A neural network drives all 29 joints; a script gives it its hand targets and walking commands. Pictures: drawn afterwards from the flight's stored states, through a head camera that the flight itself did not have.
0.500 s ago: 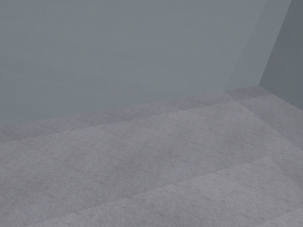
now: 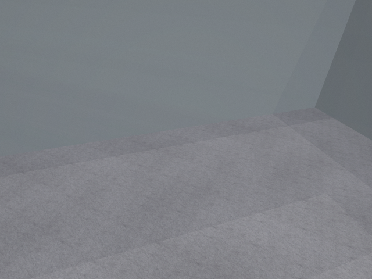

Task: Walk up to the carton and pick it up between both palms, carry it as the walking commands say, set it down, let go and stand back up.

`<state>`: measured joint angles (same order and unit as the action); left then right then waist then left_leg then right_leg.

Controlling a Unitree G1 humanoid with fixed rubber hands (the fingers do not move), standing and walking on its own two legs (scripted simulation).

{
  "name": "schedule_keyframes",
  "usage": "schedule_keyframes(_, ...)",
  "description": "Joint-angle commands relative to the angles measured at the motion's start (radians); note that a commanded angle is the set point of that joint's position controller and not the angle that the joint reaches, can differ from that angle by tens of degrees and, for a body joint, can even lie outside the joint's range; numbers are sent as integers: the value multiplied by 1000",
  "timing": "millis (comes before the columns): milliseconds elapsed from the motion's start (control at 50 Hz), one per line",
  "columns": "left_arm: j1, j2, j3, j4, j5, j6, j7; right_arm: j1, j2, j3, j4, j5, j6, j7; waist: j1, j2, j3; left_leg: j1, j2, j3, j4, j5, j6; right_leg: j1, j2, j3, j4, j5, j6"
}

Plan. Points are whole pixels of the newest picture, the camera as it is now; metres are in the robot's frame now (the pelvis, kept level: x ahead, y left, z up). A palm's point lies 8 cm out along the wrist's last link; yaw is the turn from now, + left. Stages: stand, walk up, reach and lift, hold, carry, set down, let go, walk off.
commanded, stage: stand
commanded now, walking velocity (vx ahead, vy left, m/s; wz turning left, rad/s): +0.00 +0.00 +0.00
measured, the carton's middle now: out of the picture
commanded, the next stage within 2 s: none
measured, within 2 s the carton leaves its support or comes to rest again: neither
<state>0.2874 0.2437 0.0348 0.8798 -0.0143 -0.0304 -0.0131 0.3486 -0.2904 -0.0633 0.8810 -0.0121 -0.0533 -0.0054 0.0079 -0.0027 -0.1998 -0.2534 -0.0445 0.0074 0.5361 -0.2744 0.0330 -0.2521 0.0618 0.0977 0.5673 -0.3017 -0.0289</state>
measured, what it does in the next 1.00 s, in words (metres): stands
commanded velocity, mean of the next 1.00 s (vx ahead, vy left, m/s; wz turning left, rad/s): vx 0.00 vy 0.00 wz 0.00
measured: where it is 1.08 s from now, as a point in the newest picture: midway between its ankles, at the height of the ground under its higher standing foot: outside the picture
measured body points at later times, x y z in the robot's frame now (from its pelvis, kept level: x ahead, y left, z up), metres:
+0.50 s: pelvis -0.03 +0.00 +0.00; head -0.09 +0.00 +0.45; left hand +0.04 +0.26 -0.13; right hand +0.03 -0.29 -0.12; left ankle +0.01 +0.10 -0.73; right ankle +0.00 -0.11 -0.73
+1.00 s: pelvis -0.03 +0.00 +0.00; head -0.08 +0.00 +0.45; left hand +0.01 +0.27 -0.14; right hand +0.02 -0.29 -0.13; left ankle +0.01 +0.10 -0.73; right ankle +0.00 -0.11 -0.73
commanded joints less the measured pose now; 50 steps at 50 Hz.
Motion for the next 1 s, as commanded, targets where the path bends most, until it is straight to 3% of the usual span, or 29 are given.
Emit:
schedule_keyframes(0,-73,248,54,-71,55,-34,31,-72,-202,-37,-56,-32,-36,-17,-6,-37,224,19,131,-153,-121,139,34,-61,-141,151,-187,132,-37)
schedule_keyframes(60,-77,246,51,-61,52,-34,28,-89,-209,-39,-49,-25,-35,-21,-4,-23,209,31,135,-156,-125,123,29,-61,-134,148,-189,130,-34)
schedule_keyframes(140,-92,267,53,-42,57,-35,31,-95,-197,-31,-35,-21,-30,-15,-14,-56,239,28,124,-147,-127,88,26,-77,-140,166,-212,96,-33)
schedule_keyframes(180,-84,259,54,-29,53,-35,30,-98,-204,-31,-24,-25,-31,-15,-8,-24,238,28,122,-141,-126,83,29,-76,-151,181,-221,79,-34)
schedule_keyframes(200,-91,262,51,-28,55,-36,29,-97,-207,-33,-20,-24,-30,-17,-14,-64,246,25,121,-147,-135,72,24,-78,-140,170,-226,33,-30)
schedule_keyframes(240,-80,250,49,-15,53,-34,32,-86,-196,-26,-8,-23,-29,-16,-15,-26,259,28,127,-155,-147,53,32,-90,-139,174,-228,20,-35)
schedule_keyframes(300,-99,256,52,-7,56,-30,28,-88,-202,-25,0,-19,-31,-15,-18,-54,272,28,125,-154,-145,44,32,-104,-144,184,-239,-10,-38)
schedule_keyframes(380,-85,265,52,3,52,-29,26,-103,-208,-24,10,-19,-30,-12,-6,-26,280,9,127,-162,-166,-8,35,-93,-140,181,-244,-46,-38)
schedule_keyframes(400,-93,271,55,7,55,-26,27,-104,-216,-24,17,-20,-29,-13,-10,-55,268,18,127,-161,-158,-13,31,-91,-144,182,-254,-64,-37)
schedule_keyframes(480,-78,258,49,26,54,-28,30,-82,-218,-25,28,-15,-28,-12,-17,-43,289,20,124,-164,-164,-20,35,-94,-147,193,-259,-84,-37)
schedule_keyframes(520,-86,253,49,28,54,-26,25,-101,-227,-27,34,-16,-27,-14,-15,-70,275,19,124,-161,-160,-26,35,-89,-141,181,-262,-92,-37)
schedule_keyframes(560,-93,262,50,33,52,-25,27,-113,-222,-25,31,-17,-20,-11,-8,-35,294,4,122,-161,-175,-62,34,-97,-145,185,-263,-122,-37)
schedule_keyframes(620,-76,256,45,44,47,-20,25,-92,-224,-22,43,-11,-24,-11,-10,-71,314,-9,124,-171,-171,-81,38,-112,-138,181,-276,-139,-31)
schedule_keyframes(680,-67,258,47,44,48,-21,25,-95,-208,-18,49,-13,-20,-10,-8,-51,295,7,120,-166,-164,-79,39,-107,-146,196,-281,-164,-37)
schedule_keyframes(740,-71,265,50,57,48,-21,27,-94,-226,-24,54,-11,-17,-10,-9,-66,294,12,126,-173,-167,-89,37,-105,-138,189,-281,-156,-34)
schedule_keyframes(760,-77,276,49,56,52,-22,30,-103,-222,-23,49,-8,-15,-7,-13,-39,300,4,120,-169,-169,-89,34,-100,-141,196,-269,-148,-32)
schedule_keyframes(840,-80,266,49,60,46,-23,29,-99,-211,-19,59,-6,-14,-9,-15,-70,308,15,121,-168,-165,-40,36,-98,-150,196,-279,-137,-37)
schedule_keyframes(860,-80,284,53,63,47,-22,28,-116,-221,-21,58,-2,-13,-7,-6,-50,298,25,123,-155,-159,-8,35,-94,-162,203,-284,-114,-37)
schedule_keyframes(900,-104,276,49,58,48,-21,29,-117,-218,-20,57,0,-16,-8,-18,-74,290,41,122,-151,-155,22,34,-96,-157,199,-279,-89,-31)
schedule_keyframes(920,-92,263,45,63,43,-24,28,-127,-212,-16,54,-3,-21,-7,-8,-52,256,60,130,-156,-156,12,38,-78,-157,199,-278,-62,-34)
schedule_keyframes(940,-81,256,41,70,44,-27,29,-120,-214,-17,57,-1,-23,-8,-19,-75,265,50,126,-152,-151,45,36,-61,-155,189,-272,-41,-31)
schedule_keyframes(980,-100,263,44,64,44,-27,27,-127,-217,-14,65,1,-22,-9,-15,-67,245,54,125,-146,-149,51,31,-45,-157,191,-270,-23,-29)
